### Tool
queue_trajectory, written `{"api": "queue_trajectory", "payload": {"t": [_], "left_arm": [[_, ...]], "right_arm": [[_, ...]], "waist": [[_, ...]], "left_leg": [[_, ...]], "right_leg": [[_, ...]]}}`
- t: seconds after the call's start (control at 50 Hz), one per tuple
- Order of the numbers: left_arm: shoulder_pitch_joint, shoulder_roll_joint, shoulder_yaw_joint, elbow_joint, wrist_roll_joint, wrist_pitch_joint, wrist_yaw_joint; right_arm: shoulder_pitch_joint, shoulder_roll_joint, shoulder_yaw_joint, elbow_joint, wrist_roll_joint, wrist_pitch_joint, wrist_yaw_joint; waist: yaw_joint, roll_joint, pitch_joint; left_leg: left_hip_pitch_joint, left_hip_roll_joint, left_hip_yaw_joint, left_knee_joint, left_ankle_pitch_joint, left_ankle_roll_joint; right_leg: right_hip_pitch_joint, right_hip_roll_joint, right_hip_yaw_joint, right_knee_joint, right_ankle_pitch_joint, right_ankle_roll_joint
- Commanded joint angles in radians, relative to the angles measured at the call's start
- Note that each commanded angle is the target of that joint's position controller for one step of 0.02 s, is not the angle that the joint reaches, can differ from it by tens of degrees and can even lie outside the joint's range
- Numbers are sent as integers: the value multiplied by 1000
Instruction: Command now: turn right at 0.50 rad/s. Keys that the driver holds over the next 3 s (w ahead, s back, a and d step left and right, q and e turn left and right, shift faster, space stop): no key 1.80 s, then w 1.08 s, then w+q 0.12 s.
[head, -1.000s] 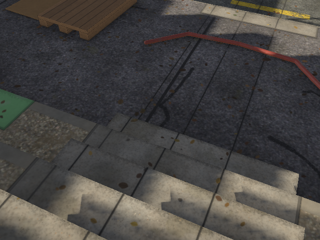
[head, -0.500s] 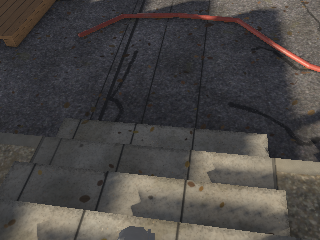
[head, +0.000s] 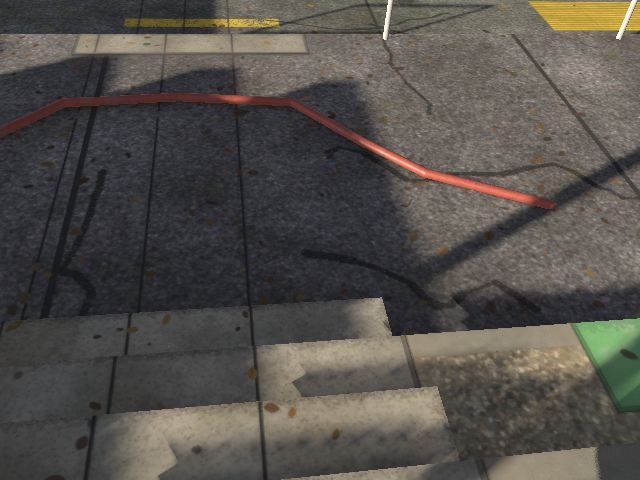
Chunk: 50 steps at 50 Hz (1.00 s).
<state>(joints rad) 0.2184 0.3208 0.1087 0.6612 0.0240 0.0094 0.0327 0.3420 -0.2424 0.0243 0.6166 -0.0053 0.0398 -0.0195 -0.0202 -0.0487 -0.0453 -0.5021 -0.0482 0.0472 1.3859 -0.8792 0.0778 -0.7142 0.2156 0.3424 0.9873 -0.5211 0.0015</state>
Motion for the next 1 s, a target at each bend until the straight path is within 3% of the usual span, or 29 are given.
{"api": "queue_trajectory", "payload": {"t": [0.02, 0.04, 0.06, 0.1, 0.14, 0.18, 0.2, 0.22, 0.24, 0.28, 0.34, 0.42, 0.44, 0.46, 0.48, 0.5, 0.52, 0.54, 0.58, 0.62, 0.68, 0.72, 0.82, 1.0], "left_arm": [[-63, 28, -5, -107, 13, -7, -2], [3, 47, 3, -71, 1, 24, -6], [29, 48, 2, -51, -4, 49, -10], [6, 23, -16, -39, 0, 76, -22], [-52, 0, -30, -39, 8, 80, -29], [-108, -2, -31, -36, 25, 69, -20], [-145, -7, -32, -35, 28, 68, -17], [-167, -25, -39, -19, 25, 68, -16], [-141, -31, -42, -8, 4, 72, -20], [-130, -20, -42, 20, -12, 80, -25], [-102, -25, -48, 65, -19, 91, -29], [-21, -53, -73, 122, -17, 90, -37], [18, -68, -82, 144, -17, 82, -37], [69, -44, -82, 178, -26, 66, -33], [69, -19, -84, 187, -41, 49, -22], [24, -38, -101, 174, -42, 33, -13], [-27, -2, -98, 170, -35, 22, -2], [-70, -20, -106, 170, -23, 16, -5], [-106, -28, -117, 189, -27, 15, -5], [-106, -29, -121, 208, -37, 17, -4], [-26, -32, -118, 262, -37, 21, -13], [-18, -38, -118, 289, -40, 25, -19], [-66, -42, -121, 328, -22, 29, -32], [-54, -37, -123, 405, -17, 10, -29]], "right_arm": [[-268, -110, -37, -69, -60, -33, -1], [-342, -74, -31, -79, -47, -26, 10], [-370, -67, -31, -87, -27, -23, 21], [-274, -93, -39, -61, 0, -20, 16], [-96, -139, -59, -4, -7, -23, 2], [111, -153, -68, 59, -19, -29, -9], [183, -148, -70, 87, -29, -31, -16], [231, -128, -65, 113, -32, -30, -27], [200, -125, -60, 104, -39, -24, -31], [158, -138, -63, 103, -42, -31, -27], [71, -125, -57, 95, -37, -49, -13], [-39, -120, -53, 105, -21, -54, 8], [-60, -118, -52, 113, -11, -54, 10], [-15, -113, -57, 126, -5, -49, 11], [50, -102, -60, 142, -4, -37, 13], [52, -98, -60, 155, 2, -24, 12], [70, -81, -53, 171, 13, -11, 16], [42, -107, -61, 189, 18, -6, 22], [31, -56, -50, 214, 9, -6, 32], [34, -33, -41, 244, -7, -9, 35], [4, -76, -52, 278, 5, -14, 19], [-41, -83, -54, 282, 13, -22, 14], [-62, -63, -55, 325, 4, -31, 22], [-53, -52, -59, 396, -4, -39, 22]], "waist": [[171, 241, 173], [225, 208, 120], [237, 194, 72], [187, 110, 55], [105, 67, 48], [1, 117, 18], [-44, 147, 27], [-78, 188, 31], [-43, 198, 34], [-25, 205, 24], [6, 178, 18], [41, 213, 10], [56, 199, 12], [47, 66, -1], [11, -66, -27], [-5, -105, -2], [-18, -171, -20], [-19, -114, 5], [-43, -88, 0], [-47, -58, 3], [15, 31, 53], [32, 73, 50], [25, 76, 77], [18, 45, 98]], "left_leg": [[-199, 252, -564, -728, 707, -15], [-321, 214, -423, -703, 633, -32], [-339, 199, -351, -695, 518, -33], [-242, 179, -284, -698, 491, -21], [-20, 170, -244, -659, 570, 2], [286, 175, -244, -661, 815, -16], [389, 185, -253, -653, 866, -5], [477, 212, -288, -673, 1046, 6], [468, 236, -281, -715, 1285, 13], [445, 273, -278, -733, 1352, 54], [344, 292, -234, -757, 1293, 91], [192, 258, -128, -784, 1261, 82], [169, 242, -106, -769, 1246, 71], [152, 180, -36, -698, 1173, 28], [137, 116, 14, -609, 850, -34], [83, 80, -2, -549, 416, -58], [152, 85, -42, -550, 334, -61], [212, 84, -47, -557, 395, -61], [342, 82, -29, -656, 535, -53], [431, 82, -17, -796, 714, -53], [434, 134, -73, -943, 894, -54], [385, 155, -91, -996, 872, -50], [357, 140, -86, -1076, 692, -59], [362, 145, -86, -1098, 672, -59]], "right_leg": [[-283, 40, -50, 473, 230, 33], [-114, 32, -119, 550, 384, 34], [-52, 21, -167, 617, 477, 35], [-52, -7, -207, 653, 552, 21], [-151, -31, -228, 620, 559, 13], [-292, -51, -210, 545, 443, 25], [-358, -54, -188, 501, 397, 39], [-383, -68, -150, 475, 310, 53], [-319, -70, -187, 420, 244, 53], [-213, -93, -192, 362, 224, 49], [-20, -131, -215, 215, 248, 26], [368, -165, -350, -114, 179, -14], [485, -163, -366, -268, 235, -28], [625, -202, -314, -396, 706, -44], [668, -303, -119, -433, 1012, -102], [648, -419, 35, -511, 1109, -171], [535, -451, 101, -582, 954, -227], [484, -428, 46, -593, 908, -222], [439, -365, -94, -591, 823, -165], [437, -327, -146, -596, 756, -119], [510, -274, -198, -592, 700, -82], [589, -259, -216, -611, 650, -68], [605, -267, -219, -670, 515, -66], [556, -273, -212, -716, 444, -54]]}}
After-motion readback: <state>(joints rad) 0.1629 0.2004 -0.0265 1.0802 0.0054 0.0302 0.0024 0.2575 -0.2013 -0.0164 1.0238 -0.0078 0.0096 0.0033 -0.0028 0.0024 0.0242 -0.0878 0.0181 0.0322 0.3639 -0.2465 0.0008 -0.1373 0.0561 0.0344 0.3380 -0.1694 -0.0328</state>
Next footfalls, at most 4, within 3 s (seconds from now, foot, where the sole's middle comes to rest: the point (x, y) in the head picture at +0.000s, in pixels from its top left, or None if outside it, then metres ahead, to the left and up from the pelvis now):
0.44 right None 0.00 -0.13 -0.64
2.48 left None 0.26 0.02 -0.79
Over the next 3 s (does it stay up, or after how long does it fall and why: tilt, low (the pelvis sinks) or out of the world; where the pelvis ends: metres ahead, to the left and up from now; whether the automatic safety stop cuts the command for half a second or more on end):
stays up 0.42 -0.10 -0.12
